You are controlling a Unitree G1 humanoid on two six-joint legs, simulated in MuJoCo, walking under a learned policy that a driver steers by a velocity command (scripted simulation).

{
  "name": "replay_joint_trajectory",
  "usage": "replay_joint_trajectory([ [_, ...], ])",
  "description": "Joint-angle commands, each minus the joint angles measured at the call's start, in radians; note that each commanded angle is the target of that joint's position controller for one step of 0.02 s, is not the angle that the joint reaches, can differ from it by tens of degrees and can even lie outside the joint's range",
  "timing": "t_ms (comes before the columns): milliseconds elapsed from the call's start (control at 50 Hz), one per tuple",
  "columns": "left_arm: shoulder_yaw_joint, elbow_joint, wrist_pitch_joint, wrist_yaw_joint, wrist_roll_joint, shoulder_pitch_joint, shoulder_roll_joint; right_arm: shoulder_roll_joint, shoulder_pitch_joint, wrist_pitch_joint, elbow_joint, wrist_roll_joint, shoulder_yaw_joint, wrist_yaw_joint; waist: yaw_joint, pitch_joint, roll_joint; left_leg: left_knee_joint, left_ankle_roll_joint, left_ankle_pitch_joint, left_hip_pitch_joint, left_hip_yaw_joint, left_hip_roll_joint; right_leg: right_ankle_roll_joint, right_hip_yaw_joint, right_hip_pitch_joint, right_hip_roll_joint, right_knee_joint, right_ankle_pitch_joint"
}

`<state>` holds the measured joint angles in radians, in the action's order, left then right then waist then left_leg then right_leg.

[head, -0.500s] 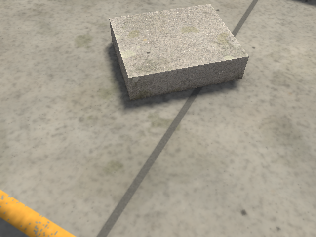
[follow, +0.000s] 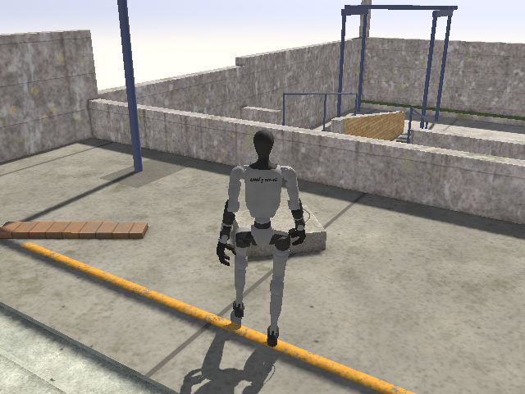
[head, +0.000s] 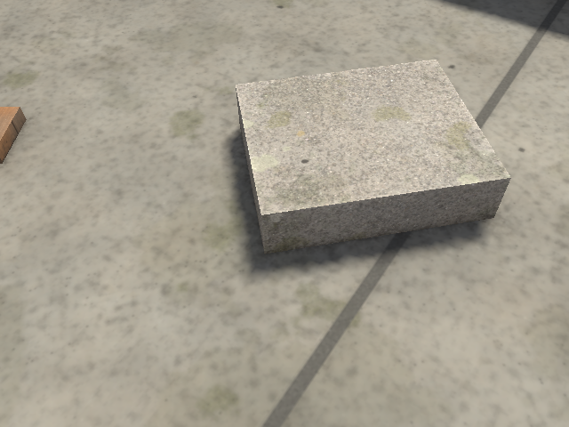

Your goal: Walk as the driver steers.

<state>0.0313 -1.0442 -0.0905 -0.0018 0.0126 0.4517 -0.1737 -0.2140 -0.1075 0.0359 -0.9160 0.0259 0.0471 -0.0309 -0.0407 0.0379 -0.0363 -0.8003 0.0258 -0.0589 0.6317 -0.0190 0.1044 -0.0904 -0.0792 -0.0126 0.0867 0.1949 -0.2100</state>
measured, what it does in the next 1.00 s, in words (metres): walks ahead, turning right: left foot, then right foot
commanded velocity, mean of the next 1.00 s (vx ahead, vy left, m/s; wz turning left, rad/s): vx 0.50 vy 0.00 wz -0.34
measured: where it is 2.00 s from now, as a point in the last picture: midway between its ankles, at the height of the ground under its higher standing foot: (364, 334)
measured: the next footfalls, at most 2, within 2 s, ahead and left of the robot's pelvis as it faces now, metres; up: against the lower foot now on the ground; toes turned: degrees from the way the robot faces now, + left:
left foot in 0.20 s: +0.28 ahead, +0.11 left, +0.00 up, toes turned +4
right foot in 0.78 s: +0.52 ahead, -0.08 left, +0.00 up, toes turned -21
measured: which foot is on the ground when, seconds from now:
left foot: up 0.00-0.18, down 0.20-0.80, up 0.82-1.00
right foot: down 0.00-0.20, up 0.22-0.76, down 0.78-1.00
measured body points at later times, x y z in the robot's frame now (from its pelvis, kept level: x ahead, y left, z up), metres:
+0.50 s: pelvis +0.26 +0.06 +0.00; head +0.28 +0.07 +0.45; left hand +0.36 +0.30 -0.15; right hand +0.22 -0.19 -0.14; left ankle +0.24 +0.11 -0.75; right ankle +0.33 -0.11 -0.67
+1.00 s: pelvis +0.50 -0.04 +0.00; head +0.53 -0.06 +0.44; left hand +0.64 +0.21 -0.14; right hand +0.53 -0.32 -0.13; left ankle +0.60 +0.12 -0.66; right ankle +0.49 -0.07 -0.75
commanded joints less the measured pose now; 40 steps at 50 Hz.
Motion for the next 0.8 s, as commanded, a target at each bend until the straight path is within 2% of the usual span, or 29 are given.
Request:
replay_joint_trajectory([
  [20,0.019,0.025,-0.013,0.007,0.002,0.053,-0.131,-0.027,0.12,0.012,0.081,-0.006,-0.006,-0.001,-0.007,0.065,0.105,0.12,0.003,0.064,0.0,-0.048,-0.033,-0.098,0.128,0.028,-0.265,-0.069,0.407],
  [80,0.02,0.006,-0.007,0.016,0.011,0.084,-0.137,-0.044,0.174,0.018,0.109,-0.006,-0.004,0.001,-0.015,0.082,0.105,0.189,0.029,0.021,0.004,-0.049,-0.046,-0.107,0.134,-0.063,-0.304,-0.04,0.457],
  [120,0.023,0.001,-0.003,0.023,0.016,0.069,-0.148,-0.054,0.16,0.026,0.114,-0.006,0.001,0.002,0.006,0.078,0.105,0.233,0.058,-0.044,-0.045,-0.053,-0.065,-0.098,0.124,-0.104,-0.321,0.013,0.566],
  [140,0.025,0.001,-0.002,0.025,0.017,0.051,-0.156,-0.062,0.115,0.031,0.103,-0.006,0.006,0.007,0.032,0.055,0.11,0.256,0.075,-0.081,-0.124,-0.064,-0.09,-0.085,0.109,-0.104,-0.319,0.073,0.694],
  [160,0.028,0.001,0.001,0.025,0.018,0.037,-0.165,-0.075,0.02,0.037,0.073,-0.004,0.015,0.015,0.072,0.005,0.112,0.283,0.093,-0.104,-0.244,-0.077,-0.124,-0.072,0.095,-0.099,-0.308,0.184,0.813],
  [180,0.027,0.005,0.005,0.023,0.014,0.02,-0.164,-0.095,-0.148,0.046,0.014,0.003,0.028,0.025,0.141,-0.081,0.081,0.341,0.118,-0.07,-0.447,-0.086,-0.146,-0.052,0.059,-0.043,-0.268,0.372,0.815],
  [200,0.017,0.033,0.003,0.019,0.004,0.015,-0.138,-0.162,-0.326,0.055,-0.026,0.027,0.049,0.037,0.199,-0.198,0.014,0.349,0.17,-0.134,-0.713,0.094,0.019,-0.033,0.03,0.155,-0.224,0.644,0.542],
  [220,-0.005,0.051,0.005,0.007,-0.038,0.139,-0.025,-0.262,-0.39,0.052,-0.029,0.04,0.073,0.037,0.148,-0.325,-0.219,0.448,0.315,-0.202,-0.987,0.595,0.332,0.013,-0.018,0.526,-0.032,1.042,-0.205],
  [240,0.025,0.038,0.011,0.013,-0.011,0.079,-0.134,-0.216,-0.311,0.035,-0.015,-0.002,0.066,0.031,0.139,-0.288,-0.067,0.532,0.296,-0.27,-0.893,0.667,0.309,-0.005,0.128,0.607,-0.047,1.13,-0.279],
  [260,0.031,0.065,0.011,0.01,-0.008,-0.003,-0.139,-0.159,-0.192,0.035,0.006,-0.01,0.048,0.029,0.092,-0.131,-0.024,0.553,0.257,-0.275,-0.737,0.486,0.275,-0.012,0.14,0.63,-0.1,1.112,-0.185],
  [280,0.027,0.07,0.009,0.007,-0.007,-0.041,-0.119,-0.101,-0.138,0.045,0.012,-0.007,0.032,0.025,0.071,-0.062,0.012,0.598,0.221,-0.2,-0.614,0.374,0.232,-0.012,0.138,0.598,-0.137,1.057,-0.119],
  [320,0.028,0.06,0.036,-0.004,0.016,-0.027,-0.087,-0.046,-0.128,0.061,-0.009,-0.01,0.015,0.033,0.022,-0.006,-0.023,0.643,0.147,-0.097,-0.482,0.204,0.152,0.001,0.137,0.515,-0.172,0.976,-0.071],
  [340,0.028,0.055,0.05,-0.01,0.021,-0.017,-0.073,-0.043,-0.152,0.071,-0.02,-0.01,0.012,0.035,0.014,-0.009,-0.031,0.652,0.137,-0.054,-0.464,0.164,0.145,0.006,0.132,0.493,-0.17,0.968,-0.058],
  [400,0.032,0.083,0.073,-0.022,0.019,-0.083,-0.069,-0.077,-0.209,0.09,-0.04,-0.016,0.02,0.038,0.004,0.013,-0.023,0.681,0.123,0.025,-0.475,0.068,0.134,0.017,0.118,0.569,-0.181,0.937,0.015],
  [440,0.034,0.11,0.08,-0.028,0.015,-0.162,-0.072,-0.079,-0.242,0.091,-0.047,-0.014,0.02,0.04,0.017,0.033,-0.021,0.692,0.109,0.052,-0.504,0.019,0.127,0.026,0.111,0.649,-0.19,0.897,0.084],
  [540,0.023,0.173,0.074,-0.039,0.011,-0.331,-0.062,-0.077,-0.303,0.089,-0.064,-0.012,0.014,0.05,0.048,0.065,-0.018,0.689,0.083,0.17,-0.564,-0.095,0.107,0.04,0.053,0.694,-0.177,0.674,0.212],
  [640,0.011,0.232,0.069,-0.049,0.017,-0.462,-0.056,-0.091,-0.387,0.077,-0.095,-0.007,0.015,0.066,0.085,0.082,-0.023,0.631,0.085,0.358,-0.714,-0.17,0.146,0.003,-0.036,0.683,-0.148,0.488,0.181],
  [660,0.012,0.239,0.068,-0.05,0.018,-0.468,-0.059,-0.095,-0.391,0.072,-0.099,-0.006,0.016,0.069,0.081,0.079,-0.028,0.602,0.084,0.436,-0.741,-0.185,0.154,-0.011,-0.052,0.665,-0.134,0.465,0.148],
  [700,0.02,0.236,0.069,-0.048,0.02,-0.432,-0.074,-0.121,-0.37,0.064,-0.096,-0.004,0.022,0.075,0.05,0.046,-0.054,0.499,0.079,0.711,-0.771,-0.223,0.163,-0.052,-0.089,0.573,-0.084,0.441,0.062],
  [740,0.037,0.205,0.068,-0.042,0.023,-0.313,-0.104,-0.15,-0.348,0.053,-0.09,-0.002,0.03,0.076,-0.006,-0.024,-0.079,0.296,0.084,0.906,-0.779,-0.242,0.171,-0.101,-0.11,0.435,-0.019,0.422,-0.036],
  [760,0.051,0.177,0.062,-0.038,0.026,-0.217,-0.127,-0.164,-0.338,0.045,-0.08,-0.003,0.035,0.072,-0.043,-0.081,-0.076,0.129,0.085,0.863,-0.742,-0.243,0.171,-0.128,-0.1,0.315,0.009,0.373,-0.057],
  [780,0.073,0.137,0.054,-0.027,0.037,-0.074,-0.171,-0.171,-0.309,0.043,-0.059,-0.01,0.037,0.064,-0.12,-0.15,-0.02,-0.127,0.06,0.659,-0.591,-0.253,0.151,-0.17,-0.012,0.097,-0.023,0.272,-0.044],
  [800,0.105,0.138,0.055,-0.013,0.045,-0.033,-0.284,-0.082,-0.314,0.048,0.0,-0.025,0.02,0.05,-0.098,-0.226,0.173,-0.495,0.011,-0.044,-0.212,-0.254,0.023,-0.283,0.408,-0.181,-0.308,0.233,-0.112],
])
Velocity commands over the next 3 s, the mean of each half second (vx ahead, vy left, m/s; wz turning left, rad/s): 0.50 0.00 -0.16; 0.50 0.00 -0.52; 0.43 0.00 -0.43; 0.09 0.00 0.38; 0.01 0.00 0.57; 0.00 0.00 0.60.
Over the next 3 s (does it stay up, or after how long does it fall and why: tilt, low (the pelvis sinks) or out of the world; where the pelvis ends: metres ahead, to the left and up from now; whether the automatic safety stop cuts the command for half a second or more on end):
stays up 0.65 -0.12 -0.01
